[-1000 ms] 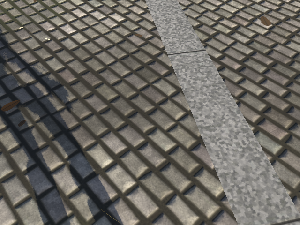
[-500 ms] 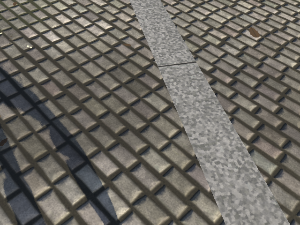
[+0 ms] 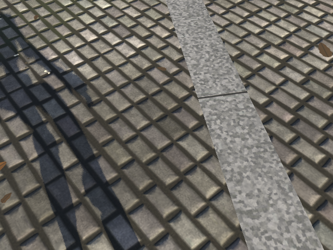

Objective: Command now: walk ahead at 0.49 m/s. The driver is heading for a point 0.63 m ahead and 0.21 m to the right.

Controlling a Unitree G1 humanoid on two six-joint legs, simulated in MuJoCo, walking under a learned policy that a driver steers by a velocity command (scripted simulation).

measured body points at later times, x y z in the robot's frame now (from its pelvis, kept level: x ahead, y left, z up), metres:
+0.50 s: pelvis +0.28 +0.06 +0.00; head +0.31 +0.06 +0.45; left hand +0.41 +0.33 -0.13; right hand +0.34 -0.22 -0.12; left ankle +0.32 +0.16 -0.75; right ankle +0.27 -0.10 -0.66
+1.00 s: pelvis +0.52 -0.07 -0.01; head +0.55 -0.11 +0.44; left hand +0.74 +0.13 -0.11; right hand +0.53 -0.38 -0.12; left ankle +0.57 +0.09 -0.65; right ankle +0.53 -0.15 -0.75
